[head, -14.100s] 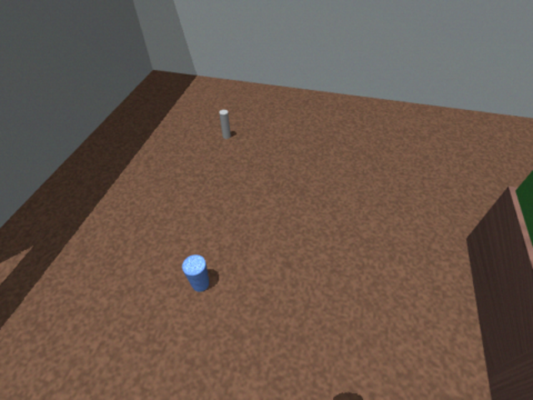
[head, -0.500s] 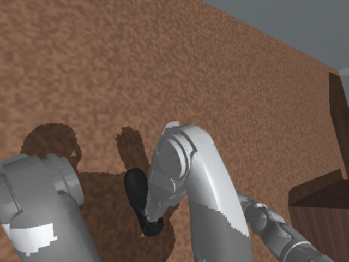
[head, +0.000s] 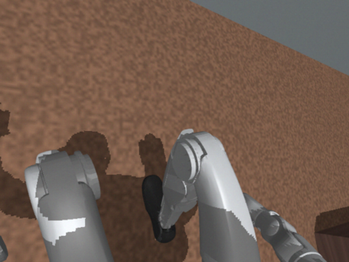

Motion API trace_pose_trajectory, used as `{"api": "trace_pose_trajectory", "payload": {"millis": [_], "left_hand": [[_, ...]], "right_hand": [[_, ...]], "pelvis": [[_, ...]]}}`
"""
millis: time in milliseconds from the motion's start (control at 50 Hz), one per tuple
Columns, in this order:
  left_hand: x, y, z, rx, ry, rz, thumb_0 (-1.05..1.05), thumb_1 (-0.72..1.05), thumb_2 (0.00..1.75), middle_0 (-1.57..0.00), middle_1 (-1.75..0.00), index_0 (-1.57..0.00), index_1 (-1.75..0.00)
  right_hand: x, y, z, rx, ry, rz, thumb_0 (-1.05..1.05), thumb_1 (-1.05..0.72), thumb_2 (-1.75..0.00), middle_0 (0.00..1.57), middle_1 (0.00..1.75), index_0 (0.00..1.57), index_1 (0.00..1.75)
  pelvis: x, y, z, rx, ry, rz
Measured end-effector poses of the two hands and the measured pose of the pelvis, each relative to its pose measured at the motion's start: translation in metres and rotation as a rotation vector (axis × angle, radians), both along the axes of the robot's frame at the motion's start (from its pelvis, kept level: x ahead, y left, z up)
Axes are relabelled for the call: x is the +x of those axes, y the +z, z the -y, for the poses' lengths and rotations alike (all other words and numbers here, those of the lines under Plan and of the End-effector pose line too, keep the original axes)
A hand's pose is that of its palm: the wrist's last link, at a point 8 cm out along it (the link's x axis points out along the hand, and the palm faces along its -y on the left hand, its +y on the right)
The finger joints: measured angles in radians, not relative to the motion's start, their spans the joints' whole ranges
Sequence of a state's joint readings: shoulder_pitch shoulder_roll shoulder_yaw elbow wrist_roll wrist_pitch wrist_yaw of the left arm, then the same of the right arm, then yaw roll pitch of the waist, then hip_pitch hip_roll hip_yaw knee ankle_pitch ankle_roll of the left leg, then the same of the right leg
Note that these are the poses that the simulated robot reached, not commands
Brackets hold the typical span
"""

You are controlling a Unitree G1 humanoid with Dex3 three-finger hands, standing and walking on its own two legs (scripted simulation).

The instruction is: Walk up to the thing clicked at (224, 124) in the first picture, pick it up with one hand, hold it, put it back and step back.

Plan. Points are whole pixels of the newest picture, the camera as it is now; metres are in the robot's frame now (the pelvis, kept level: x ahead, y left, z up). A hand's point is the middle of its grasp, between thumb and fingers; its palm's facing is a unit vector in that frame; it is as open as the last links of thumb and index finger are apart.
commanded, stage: settle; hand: left
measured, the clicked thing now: out of the picture +0.42 +0.34 -0.15
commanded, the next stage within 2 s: lift in 1.36 s
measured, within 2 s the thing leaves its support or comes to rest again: neither
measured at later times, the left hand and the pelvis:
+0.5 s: hand out of the picture +0.40 +0.34 -0.03, palm faces +0.44 -0.90 -0.04, open 7.1 cm; pelvis +0.02 -0.01 +0.03, yaw +6 degrees
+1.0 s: hand out of the picture +0.41 +0.33 +0.02, palm faces +0.45 -0.89 -0.03, open 7.1 cm; pelvis +0.03 -0.02 +0.06, yaw +9 degrees
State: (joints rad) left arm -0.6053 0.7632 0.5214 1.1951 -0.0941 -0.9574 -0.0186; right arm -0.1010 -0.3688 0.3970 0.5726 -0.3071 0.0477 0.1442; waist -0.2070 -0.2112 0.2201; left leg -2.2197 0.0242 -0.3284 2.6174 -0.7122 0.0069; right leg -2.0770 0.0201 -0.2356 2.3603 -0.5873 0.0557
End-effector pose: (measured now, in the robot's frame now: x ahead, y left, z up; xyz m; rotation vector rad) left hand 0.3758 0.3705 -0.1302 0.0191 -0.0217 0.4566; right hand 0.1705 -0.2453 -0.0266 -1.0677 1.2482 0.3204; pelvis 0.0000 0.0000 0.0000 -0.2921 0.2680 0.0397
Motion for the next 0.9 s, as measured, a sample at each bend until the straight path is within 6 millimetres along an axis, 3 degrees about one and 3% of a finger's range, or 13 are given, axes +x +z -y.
{"api": "trace_pose_trajectory", "payload": {"millis": [240,440,900], "left_hand": [[-0.017,0.062,-0.01,0.01,-0.007,0.013,-0.04,-0.13,1.2,-0.85,-1.2,-0.9,-1.25],[-0.017,0.097,-0.011,0.014,0.002,-0.025,-0.04,-0.13,1.21,-0.86,-1.19,-0.91,-1.24],[-0.005,0.146,-0.002,-0.005,0.005,-0.044,-0.04,-0.14,1.21,-0.87,-1.18,-0.92,-1.23]], "right_hand": [[0.014,-0.01,-0.002,0.136,-0.126,0.078,0.0,-0.89,-0.9,0.2,0.3,0.2,0.3],[0.023,-0.023,-0.004,0.233,-0.223,0.098,0.0,-0.88,-0.9,0.2,0.3,0.2,0.3],[0.033,-0.017,0.015,0.267,-0.351,0.135,0.0,-0.89,-0.9,0.2,0.3,0.2,0.3]], "pelvis": [[0.005,0.013,0.005,0.048,0.031,-0.098],[0.013,0.027,0.01,0.085,0.053,-0.184],[0.025,0.054,0.017,0.138,0.077,-0.288]]}}
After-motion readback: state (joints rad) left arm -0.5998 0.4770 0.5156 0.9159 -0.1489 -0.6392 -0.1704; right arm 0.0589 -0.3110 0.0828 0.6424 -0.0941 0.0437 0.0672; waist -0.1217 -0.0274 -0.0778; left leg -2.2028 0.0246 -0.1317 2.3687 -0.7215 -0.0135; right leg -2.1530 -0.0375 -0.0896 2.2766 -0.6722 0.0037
